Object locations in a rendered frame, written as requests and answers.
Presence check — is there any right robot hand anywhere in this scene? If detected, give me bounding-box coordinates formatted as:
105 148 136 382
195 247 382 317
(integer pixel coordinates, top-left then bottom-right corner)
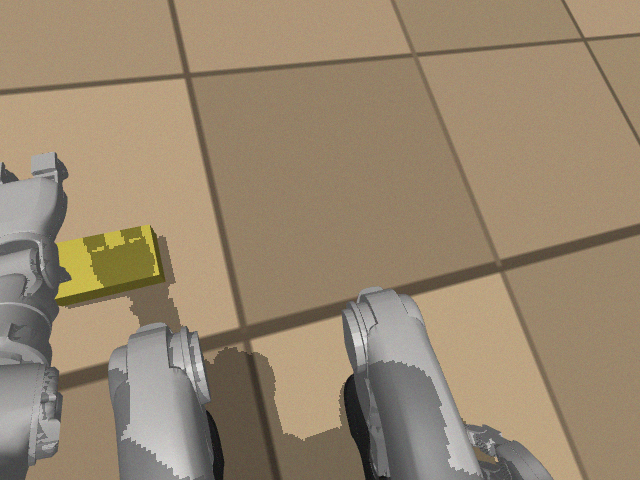
464 424 554 480

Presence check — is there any carton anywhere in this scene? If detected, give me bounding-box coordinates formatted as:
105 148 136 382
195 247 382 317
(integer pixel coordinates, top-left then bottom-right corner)
55 224 166 307

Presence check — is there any left robot arm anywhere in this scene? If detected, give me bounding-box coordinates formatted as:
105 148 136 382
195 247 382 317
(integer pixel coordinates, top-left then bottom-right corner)
0 233 63 480

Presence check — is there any right robot foot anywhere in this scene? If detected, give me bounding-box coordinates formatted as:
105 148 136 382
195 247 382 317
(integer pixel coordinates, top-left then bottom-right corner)
344 374 391 480

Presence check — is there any left robot foot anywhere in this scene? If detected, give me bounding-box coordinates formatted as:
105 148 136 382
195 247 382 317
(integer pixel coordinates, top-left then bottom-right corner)
206 410 224 480

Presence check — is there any left robot hand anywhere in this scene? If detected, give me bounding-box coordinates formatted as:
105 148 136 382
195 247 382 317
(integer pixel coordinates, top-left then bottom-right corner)
0 152 72 283

